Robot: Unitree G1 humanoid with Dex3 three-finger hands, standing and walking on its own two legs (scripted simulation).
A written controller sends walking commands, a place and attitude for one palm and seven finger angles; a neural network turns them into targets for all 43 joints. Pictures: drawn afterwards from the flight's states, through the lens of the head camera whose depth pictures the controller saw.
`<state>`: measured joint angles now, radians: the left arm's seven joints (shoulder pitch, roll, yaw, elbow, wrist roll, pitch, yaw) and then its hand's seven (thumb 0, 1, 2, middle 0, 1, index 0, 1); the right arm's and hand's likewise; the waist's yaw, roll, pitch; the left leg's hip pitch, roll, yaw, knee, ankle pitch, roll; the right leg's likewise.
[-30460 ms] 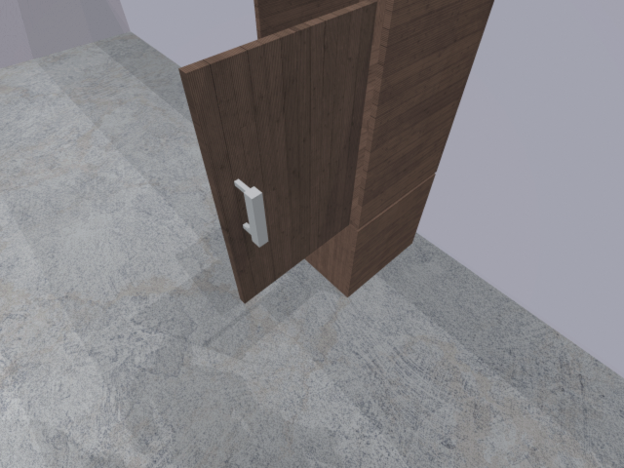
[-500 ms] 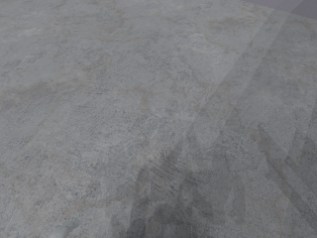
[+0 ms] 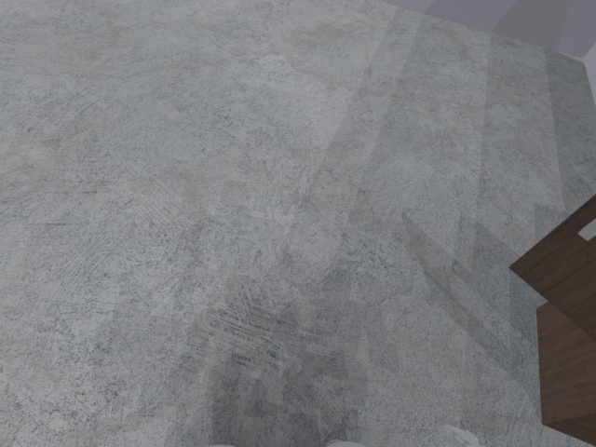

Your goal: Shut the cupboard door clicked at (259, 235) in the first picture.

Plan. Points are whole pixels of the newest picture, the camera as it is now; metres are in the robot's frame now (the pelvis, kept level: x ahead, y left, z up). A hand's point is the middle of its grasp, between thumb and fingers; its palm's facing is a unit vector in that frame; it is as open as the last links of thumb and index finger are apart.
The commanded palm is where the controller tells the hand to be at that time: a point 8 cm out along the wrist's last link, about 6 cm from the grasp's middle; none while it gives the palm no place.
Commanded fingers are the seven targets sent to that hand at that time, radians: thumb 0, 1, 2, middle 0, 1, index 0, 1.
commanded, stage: turn to face it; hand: left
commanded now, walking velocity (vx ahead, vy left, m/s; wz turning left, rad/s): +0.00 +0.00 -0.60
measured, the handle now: out of the picture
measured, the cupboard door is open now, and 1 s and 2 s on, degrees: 59 59 59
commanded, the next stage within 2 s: take the last steps up to it in 1.16 s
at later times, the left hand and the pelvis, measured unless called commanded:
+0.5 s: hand (216, 409) +0.18 +0.13 -0.15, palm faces -0.30 -0.91 -0.27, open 7.4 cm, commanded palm none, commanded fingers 0.00 0.90 0.90 -0.20 -0.30 -0.20 -0.30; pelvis +0.02 -0.04 +0.00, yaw -18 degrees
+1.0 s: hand (232, 355) +0.27 +0.12 -0.16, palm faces -0.52 -0.83 -0.20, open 7.4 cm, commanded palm none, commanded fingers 0.00 0.90 0.90 -0.20 -0.30 -0.20 -0.30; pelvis +0.07 -0.02 +0.01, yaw -34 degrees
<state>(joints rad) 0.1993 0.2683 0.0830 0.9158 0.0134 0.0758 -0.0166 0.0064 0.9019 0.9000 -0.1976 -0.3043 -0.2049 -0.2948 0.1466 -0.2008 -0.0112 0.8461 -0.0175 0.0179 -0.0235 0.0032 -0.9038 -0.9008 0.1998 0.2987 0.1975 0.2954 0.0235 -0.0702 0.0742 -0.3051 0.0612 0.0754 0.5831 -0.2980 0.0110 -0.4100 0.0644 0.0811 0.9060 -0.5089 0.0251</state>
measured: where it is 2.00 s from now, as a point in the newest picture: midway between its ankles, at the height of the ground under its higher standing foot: outside the picture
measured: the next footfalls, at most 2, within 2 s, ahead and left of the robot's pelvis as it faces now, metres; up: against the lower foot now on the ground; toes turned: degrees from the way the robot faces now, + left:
right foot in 0.36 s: +0.01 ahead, -0.16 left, +0.00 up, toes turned -18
left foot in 0.74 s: +0.14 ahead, +0.07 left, +0.00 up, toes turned -23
